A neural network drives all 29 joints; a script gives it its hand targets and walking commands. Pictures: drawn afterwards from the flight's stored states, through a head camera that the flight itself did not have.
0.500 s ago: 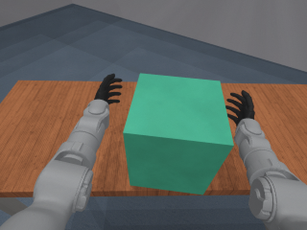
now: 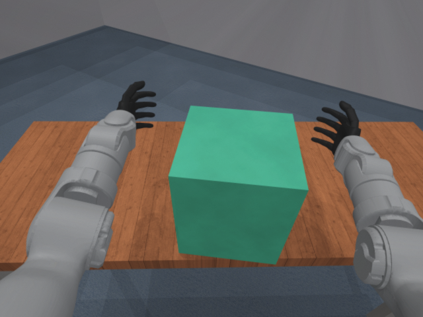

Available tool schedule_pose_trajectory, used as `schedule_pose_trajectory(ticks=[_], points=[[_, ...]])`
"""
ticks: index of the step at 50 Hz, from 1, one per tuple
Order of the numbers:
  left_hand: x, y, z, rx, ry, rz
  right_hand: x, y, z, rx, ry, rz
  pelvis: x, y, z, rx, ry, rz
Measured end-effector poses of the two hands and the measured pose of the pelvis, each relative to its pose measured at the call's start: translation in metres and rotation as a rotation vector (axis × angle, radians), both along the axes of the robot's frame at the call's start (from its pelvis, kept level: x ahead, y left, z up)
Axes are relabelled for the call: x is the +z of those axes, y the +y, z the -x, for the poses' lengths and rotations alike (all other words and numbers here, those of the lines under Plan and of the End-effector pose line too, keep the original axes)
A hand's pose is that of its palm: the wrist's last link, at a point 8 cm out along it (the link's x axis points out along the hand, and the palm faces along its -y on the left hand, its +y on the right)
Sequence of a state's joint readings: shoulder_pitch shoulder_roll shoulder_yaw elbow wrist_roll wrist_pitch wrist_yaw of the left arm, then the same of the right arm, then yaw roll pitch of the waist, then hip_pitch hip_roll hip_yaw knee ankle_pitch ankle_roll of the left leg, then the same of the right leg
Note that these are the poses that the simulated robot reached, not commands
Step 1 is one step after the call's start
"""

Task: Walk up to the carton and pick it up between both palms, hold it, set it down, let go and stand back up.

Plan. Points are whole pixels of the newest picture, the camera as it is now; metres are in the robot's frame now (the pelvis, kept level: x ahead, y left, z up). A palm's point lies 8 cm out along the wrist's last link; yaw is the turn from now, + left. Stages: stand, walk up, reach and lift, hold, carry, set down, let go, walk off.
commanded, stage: set down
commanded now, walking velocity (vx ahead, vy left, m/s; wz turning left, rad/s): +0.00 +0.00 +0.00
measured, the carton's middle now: (233, 185) +0.39 -0.04 +0.06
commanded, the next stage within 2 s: none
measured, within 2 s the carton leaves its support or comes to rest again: neither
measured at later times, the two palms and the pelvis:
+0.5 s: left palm (125, 149) +0.41 +0.17 +0.15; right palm (357, 157) +0.37 -0.26 +0.15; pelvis -0.02 -0.01 +0.00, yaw +0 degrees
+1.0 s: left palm (122, 177) +0.37 +0.18 +0.11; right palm (363, 189) +0.33 -0.26 +0.12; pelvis -0.02 -0.02 +0.00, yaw +0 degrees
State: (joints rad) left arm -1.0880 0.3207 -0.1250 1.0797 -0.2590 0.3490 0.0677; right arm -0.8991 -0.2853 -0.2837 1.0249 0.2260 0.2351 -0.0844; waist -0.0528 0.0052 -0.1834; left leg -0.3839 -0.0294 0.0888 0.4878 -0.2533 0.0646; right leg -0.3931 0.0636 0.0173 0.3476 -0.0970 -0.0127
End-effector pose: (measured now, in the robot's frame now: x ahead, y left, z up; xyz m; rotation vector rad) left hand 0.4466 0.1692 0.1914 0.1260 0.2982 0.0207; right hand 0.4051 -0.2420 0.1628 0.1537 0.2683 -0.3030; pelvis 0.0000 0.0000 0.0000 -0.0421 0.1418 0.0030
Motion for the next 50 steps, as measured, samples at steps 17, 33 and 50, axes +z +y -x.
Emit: schedule_pose_trajectory(ticks=[17,33,50], points=[[-0.022,-0.002,0.02,-0.012,0.05,-0.021,-0.006,-0.009,0.019,0.021,0.0,0.044,0.001,-0.007,0.014,0.003,-0.061,-0.009],[-0.052,0.007,0.053,-0.008,0.028,0.014,-0.024,-0.022,0.053,0.024,-0.017,0.091,0.003,-0.017,0.019,0.003,-0.107,-0.022],[-0.08,0.01,0.075,-0.025,0.031,0.048,-0.048,-0.018,0.079,0.061,0.003,0.101,0.004,-0.021,0.018,0.004,-0.133,-0.029]])
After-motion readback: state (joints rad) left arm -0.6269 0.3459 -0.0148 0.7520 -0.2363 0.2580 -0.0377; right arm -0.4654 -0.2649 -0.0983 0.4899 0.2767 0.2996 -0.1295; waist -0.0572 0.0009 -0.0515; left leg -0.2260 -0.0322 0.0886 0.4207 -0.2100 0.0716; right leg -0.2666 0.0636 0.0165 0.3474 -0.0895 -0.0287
